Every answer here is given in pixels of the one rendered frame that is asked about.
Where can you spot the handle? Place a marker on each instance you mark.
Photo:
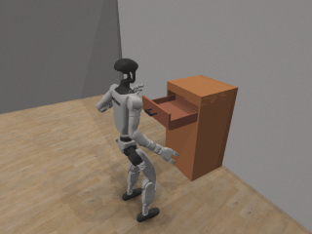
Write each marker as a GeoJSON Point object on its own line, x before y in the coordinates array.
{"type": "Point", "coordinates": [149, 113]}

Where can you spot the left robot forearm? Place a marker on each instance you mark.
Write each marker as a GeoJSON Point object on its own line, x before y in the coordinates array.
{"type": "Point", "coordinates": [109, 105]}

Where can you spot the right robot upper arm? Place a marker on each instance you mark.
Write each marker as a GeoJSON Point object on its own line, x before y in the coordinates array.
{"type": "Point", "coordinates": [135, 106]}

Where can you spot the left robot thigh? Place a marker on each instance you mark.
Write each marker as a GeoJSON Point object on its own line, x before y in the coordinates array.
{"type": "Point", "coordinates": [133, 169]}

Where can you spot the drawer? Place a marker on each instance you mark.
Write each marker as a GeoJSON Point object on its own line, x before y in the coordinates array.
{"type": "Point", "coordinates": [173, 111]}

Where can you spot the left robot hand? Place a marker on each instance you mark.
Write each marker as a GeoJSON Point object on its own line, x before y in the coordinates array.
{"type": "Point", "coordinates": [136, 89]}

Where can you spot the robot left foot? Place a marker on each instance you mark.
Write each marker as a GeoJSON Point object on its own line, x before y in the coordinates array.
{"type": "Point", "coordinates": [135, 193]}

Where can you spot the cabinet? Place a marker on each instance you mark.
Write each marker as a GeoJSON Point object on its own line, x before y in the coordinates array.
{"type": "Point", "coordinates": [201, 145]}

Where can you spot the right robot forearm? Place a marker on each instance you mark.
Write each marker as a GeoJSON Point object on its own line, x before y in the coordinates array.
{"type": "Point", "coordinates": [142, 140]}

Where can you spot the left robot upper arm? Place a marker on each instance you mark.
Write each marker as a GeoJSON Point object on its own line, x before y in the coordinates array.
{"type": "Point", "coordinates": [107, 98]}

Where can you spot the right robot hand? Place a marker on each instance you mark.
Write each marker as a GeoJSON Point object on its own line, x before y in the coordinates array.
{"type": "Point", "coordinates": [167, 154]}

